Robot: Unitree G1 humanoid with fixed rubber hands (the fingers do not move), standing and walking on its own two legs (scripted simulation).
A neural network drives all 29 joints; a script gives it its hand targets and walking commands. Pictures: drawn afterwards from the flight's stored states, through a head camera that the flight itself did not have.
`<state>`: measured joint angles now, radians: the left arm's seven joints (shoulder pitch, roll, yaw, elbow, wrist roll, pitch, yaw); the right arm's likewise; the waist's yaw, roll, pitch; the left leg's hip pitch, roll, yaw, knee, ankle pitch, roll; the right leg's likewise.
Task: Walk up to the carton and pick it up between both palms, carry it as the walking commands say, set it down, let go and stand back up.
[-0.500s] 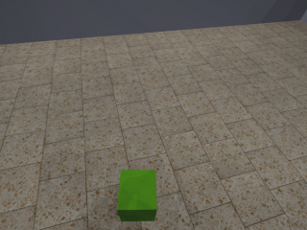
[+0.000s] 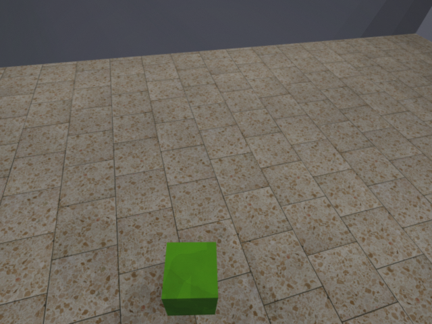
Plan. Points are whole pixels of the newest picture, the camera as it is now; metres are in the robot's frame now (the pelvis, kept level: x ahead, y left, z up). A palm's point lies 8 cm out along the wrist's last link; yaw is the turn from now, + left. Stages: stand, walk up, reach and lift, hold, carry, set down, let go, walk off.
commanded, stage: reach and lift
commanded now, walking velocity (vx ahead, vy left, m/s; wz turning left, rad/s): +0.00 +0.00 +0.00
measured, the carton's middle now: (191, 279) +0.42 +0.06 -0.65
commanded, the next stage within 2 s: none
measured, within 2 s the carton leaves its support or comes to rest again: neither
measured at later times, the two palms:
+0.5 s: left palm out of the picture +0.16 +0.28 -0.16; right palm (310, 309) +0.19 -0.22 -0.15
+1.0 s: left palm (96, 281) +0.27 +0.27 -0.19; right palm (284, 272) +0.29 -0.19 -0.19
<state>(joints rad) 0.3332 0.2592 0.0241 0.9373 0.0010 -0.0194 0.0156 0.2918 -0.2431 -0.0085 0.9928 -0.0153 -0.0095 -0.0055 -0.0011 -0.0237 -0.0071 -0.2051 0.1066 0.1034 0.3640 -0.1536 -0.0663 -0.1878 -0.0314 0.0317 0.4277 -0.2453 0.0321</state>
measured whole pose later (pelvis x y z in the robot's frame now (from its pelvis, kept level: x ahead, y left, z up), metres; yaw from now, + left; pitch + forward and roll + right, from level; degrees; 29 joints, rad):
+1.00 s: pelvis -0.09 +0.01 -0.09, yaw +0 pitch +28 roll +0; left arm -0.55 0.29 0.25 0.69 -0.04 0.29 -0.04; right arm -0.57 -0.22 -0.11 0.64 0.03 0.30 -0.01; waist 0.02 -0.02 0.02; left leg -1.20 0.06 -0.01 0.95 -0.23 -0.04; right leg -1.17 -0.02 0.06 1.00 -0.32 0.05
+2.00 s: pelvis -0.09 +0.01 -0.19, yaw -1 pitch +48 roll +0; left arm -1.14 0.30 0.51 1.00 0.12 0.09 -0.09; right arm -1.19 -0.16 -0.28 0.90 -0.06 0.16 -0.09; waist 0.05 -0.06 -0.05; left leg -1.83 0.06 -0.05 1.30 -0.31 -0.06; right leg -1.80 0.03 0.08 1.35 -0.40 0.06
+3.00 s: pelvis -0.12 +0.02 -0.38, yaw -1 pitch +38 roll +0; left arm -1.52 0.44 0.17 1.16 -0.19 0.00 0.05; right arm -1.55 -0.32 -0.04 1.08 0.18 0.04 -0.13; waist 0.06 -0.01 0.54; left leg -2.24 0.02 -0.08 2.06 -0.48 -0.07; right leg -2.19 0.08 0.12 2.12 -0.59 0.12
